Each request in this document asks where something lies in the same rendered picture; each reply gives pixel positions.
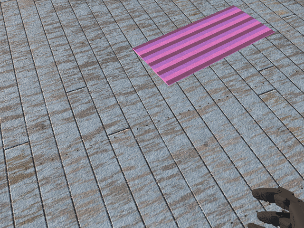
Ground right robot hand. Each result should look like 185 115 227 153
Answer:
247 186 304 228

